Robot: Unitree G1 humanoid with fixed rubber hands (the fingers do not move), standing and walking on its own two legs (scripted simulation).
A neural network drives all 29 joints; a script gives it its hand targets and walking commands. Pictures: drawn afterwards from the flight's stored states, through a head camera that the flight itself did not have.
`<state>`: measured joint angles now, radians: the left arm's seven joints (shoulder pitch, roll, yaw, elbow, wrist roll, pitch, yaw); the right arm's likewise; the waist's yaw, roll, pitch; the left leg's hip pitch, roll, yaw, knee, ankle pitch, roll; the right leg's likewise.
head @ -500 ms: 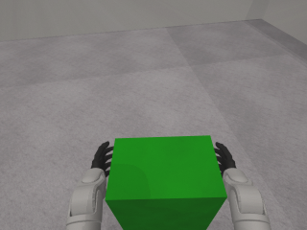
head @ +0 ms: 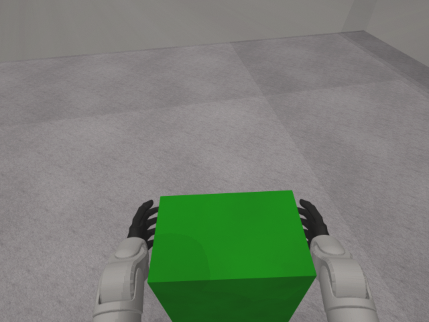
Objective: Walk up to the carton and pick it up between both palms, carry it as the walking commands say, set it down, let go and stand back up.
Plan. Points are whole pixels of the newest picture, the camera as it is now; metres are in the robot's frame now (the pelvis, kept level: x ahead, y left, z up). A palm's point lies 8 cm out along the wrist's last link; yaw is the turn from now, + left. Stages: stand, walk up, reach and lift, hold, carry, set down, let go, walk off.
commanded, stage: carry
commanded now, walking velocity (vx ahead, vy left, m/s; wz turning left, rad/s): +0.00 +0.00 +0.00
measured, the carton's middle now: (229, 268) +0.25 +0.00 -0.04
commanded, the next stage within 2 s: hold in 1.50 s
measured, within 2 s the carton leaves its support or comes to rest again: neither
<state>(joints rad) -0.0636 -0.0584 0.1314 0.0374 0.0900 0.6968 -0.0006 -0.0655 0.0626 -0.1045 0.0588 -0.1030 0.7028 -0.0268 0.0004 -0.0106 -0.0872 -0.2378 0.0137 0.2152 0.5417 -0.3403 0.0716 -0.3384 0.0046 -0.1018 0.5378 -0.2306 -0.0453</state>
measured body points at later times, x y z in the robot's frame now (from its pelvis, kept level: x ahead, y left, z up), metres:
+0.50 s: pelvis -0.01 +0.00 +0.00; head -0.04 +0.00 +0.45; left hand +0.27 +0.16 +0.03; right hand +0.26 -0.17 +0.02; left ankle -0.03 +0.06 -0.73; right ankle +0.03 -0.09 -0.73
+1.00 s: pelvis -0.02 -0.01 +0.00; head -0.05 -0.01 +0.45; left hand +0.26 +0.15 +0.03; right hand +0.25 -0.18 +0.03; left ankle -0.03 +0.06 -0.73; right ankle +0.03 -0.09 -0.73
